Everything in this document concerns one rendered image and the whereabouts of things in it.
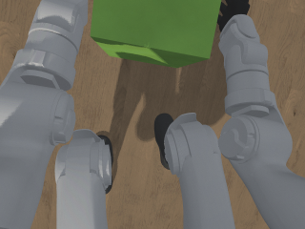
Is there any robot left shin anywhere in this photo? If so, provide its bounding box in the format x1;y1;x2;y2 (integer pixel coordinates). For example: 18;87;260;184
54;129;109;188

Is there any carton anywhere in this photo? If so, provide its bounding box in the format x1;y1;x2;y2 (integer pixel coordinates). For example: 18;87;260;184
90;0;222;68

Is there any right robot hand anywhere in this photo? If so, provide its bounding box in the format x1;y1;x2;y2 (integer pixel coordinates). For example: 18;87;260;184
217;0;250;31

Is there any robot left upper arm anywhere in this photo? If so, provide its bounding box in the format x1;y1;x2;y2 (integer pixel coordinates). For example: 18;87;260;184
0;81;76;229

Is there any robot left forearm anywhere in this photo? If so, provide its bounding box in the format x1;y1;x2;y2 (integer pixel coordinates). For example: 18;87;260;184
0;0;89;91

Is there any left robot thigh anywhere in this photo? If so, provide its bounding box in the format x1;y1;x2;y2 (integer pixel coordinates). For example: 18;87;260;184
56;137;112;229

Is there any robot right upper arm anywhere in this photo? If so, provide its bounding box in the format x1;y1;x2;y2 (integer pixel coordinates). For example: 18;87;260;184
217;114;305;229

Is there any robot right forearm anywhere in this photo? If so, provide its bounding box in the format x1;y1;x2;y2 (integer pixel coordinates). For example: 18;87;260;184
218;14;287;128

